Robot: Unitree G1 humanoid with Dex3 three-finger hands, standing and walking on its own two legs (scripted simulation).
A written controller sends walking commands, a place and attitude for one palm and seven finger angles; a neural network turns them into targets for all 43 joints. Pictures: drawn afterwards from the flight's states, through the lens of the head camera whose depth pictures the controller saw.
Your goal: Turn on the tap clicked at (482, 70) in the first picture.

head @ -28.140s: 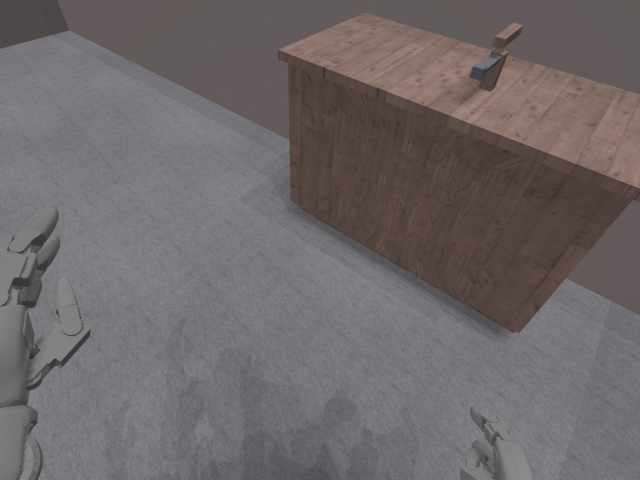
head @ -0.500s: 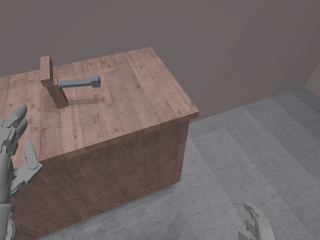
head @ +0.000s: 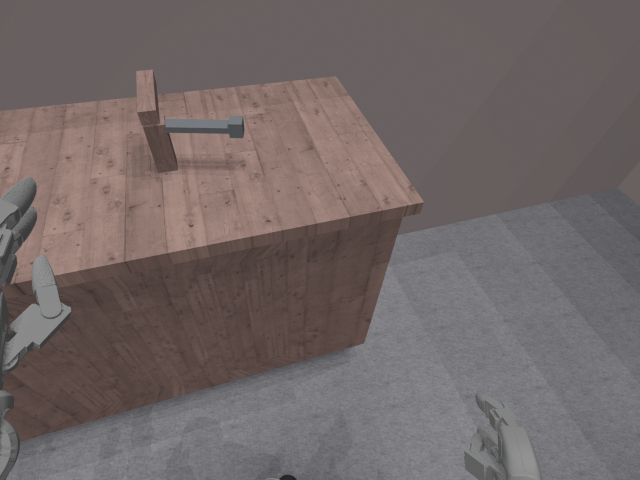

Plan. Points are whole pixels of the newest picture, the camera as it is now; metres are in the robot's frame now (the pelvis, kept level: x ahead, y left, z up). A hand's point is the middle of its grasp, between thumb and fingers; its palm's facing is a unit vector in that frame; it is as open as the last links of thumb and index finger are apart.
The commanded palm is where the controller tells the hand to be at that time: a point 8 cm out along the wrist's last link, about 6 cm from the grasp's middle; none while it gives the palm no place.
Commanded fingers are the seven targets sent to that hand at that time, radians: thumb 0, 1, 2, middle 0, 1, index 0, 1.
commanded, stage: step back with the hand held close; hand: left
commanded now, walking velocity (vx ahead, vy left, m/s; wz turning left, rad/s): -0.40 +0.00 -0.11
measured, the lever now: (236, 126) +0.66 +0.21 +0.07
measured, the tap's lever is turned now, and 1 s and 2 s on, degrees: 75 75 75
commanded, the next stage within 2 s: stop stepping back and stand still in 0.10 s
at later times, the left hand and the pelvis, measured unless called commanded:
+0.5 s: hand (26, 370) +0.17 +0.27 +0.15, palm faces +0.37 -0.89 -0.27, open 7.4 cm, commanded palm +0.12 +0.29 +0.18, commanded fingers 0.00 0.90 0.90 -0.20 -0.30 -0.20 -0.30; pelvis -0.06 +0.03 -0.02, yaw -5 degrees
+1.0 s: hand out of the picture +0.14 +0.29 +0.16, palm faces +0.35 -0.88 -0.31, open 7.4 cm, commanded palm +0.09 +0.32 +0.18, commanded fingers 0.00 0.90 0.90 -0.20 -0.30 -0.20 -0.30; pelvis -0.10 +0.06 +0.00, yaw -5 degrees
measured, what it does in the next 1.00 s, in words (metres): walks backwards: right foot, then left foot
